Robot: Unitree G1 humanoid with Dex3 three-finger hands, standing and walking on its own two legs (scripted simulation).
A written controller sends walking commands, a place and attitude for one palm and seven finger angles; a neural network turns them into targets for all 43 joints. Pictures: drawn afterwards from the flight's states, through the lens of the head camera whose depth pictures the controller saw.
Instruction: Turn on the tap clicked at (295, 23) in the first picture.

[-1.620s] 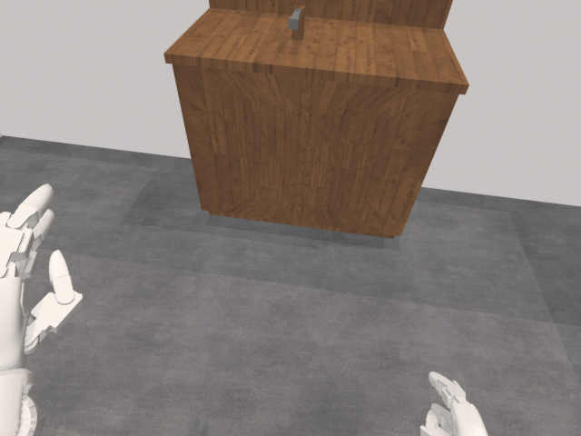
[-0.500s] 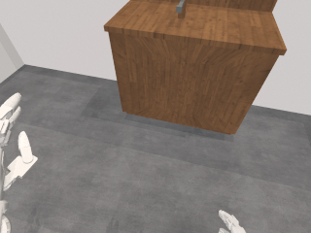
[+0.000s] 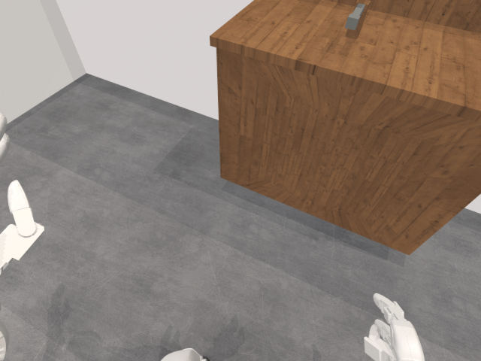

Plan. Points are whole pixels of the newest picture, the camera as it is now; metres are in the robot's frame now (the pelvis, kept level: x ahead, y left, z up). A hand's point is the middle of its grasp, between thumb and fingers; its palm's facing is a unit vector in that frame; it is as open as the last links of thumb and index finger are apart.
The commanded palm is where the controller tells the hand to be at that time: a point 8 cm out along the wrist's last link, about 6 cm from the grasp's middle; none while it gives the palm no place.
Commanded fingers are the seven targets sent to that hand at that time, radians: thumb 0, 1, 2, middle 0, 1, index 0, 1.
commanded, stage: walk to a spot facing it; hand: left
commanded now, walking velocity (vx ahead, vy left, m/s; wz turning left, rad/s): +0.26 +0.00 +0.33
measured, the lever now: (352, 21) +0.91 -0.23 +0.14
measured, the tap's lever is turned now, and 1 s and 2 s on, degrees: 0 0 0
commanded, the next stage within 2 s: turn to face it in 0.12 s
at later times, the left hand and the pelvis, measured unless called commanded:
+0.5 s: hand (120, 161) +0.33 +0.19 +0.18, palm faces +0.53 -0.78 -0.34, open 7.4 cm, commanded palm +0.26 +0.23 +0.20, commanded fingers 0.00 0.90 0.90 -0.20 -0.30 -0.20 -0.30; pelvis +0.12 -0.06 +0.01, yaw +4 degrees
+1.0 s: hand (216, 128) +0.40 +0.07 +0.19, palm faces +0.14 -0.86 -0.50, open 7.4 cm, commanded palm +0.35 +0.14 +0.20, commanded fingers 0.00 0.90 0.90 -0.20 -0.30 -0.20 -0.30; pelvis +0.12 -0.10 +0.01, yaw -15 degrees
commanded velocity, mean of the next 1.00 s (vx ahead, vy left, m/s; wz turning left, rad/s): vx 0.04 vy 0.00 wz -0.42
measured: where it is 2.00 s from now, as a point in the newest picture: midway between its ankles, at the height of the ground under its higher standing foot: outside the picture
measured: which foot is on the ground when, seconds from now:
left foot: down 0.00-0.36, up 0.38-0.64, down 0.66-1.00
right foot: up 0.00-0.34, down 0.36-0.70, up 0.72-0.98, down 1.00-1.00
